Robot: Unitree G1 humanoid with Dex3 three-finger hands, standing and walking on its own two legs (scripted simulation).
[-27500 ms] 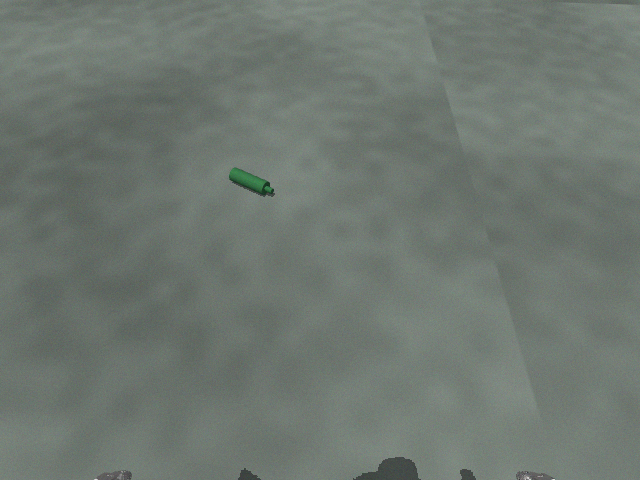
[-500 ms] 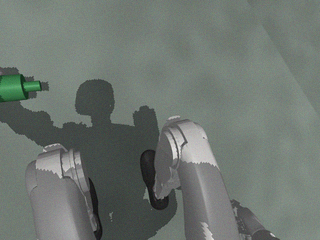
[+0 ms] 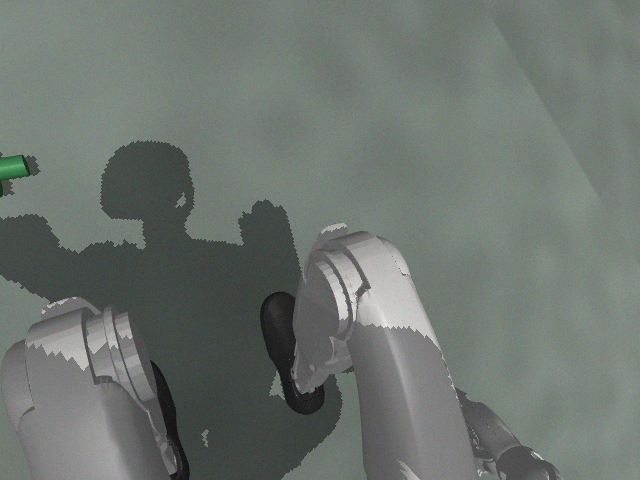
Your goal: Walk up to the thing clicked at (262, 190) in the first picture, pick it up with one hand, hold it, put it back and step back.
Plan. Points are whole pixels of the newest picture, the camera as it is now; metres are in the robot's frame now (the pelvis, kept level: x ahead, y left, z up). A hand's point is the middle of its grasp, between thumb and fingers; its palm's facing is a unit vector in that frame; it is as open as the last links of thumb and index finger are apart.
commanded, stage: rest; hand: left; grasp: from above
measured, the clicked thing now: out of the picture +0.45 +0.33 -0.26
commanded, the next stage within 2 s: open in 0.62 s
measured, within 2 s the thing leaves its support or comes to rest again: rests again in 1.06 s
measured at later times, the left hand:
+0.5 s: hand out of the picture +0.44 +0.33 -0.26, palm faces -0.48 -0.12 -0.87, open 9.1 cm
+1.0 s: hand out of the picture +0.44 +0.33 -0.25, palm faces -0.47 -0.13 -0.87, open 9.9 cm
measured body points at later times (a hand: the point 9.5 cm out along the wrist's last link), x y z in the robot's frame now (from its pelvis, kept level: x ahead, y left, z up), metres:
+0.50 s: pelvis +0.00 +0.00 -0.01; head +0.28 +0.13 +0.32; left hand +0.46 +0.33 -0.21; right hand +0.05 -0.26 -0.06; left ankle +0.06 +0.11 -0.27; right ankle +0.11 -0.11 -0.27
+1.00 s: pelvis -0.01 +0.00 -0.01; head +0.28 +0.13 +0.32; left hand +0.46 +0.34 -0.20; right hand +0.04 -0.26 -0.06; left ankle +0.06 +0.11 -0.27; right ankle +0.11 -0.11 -0.27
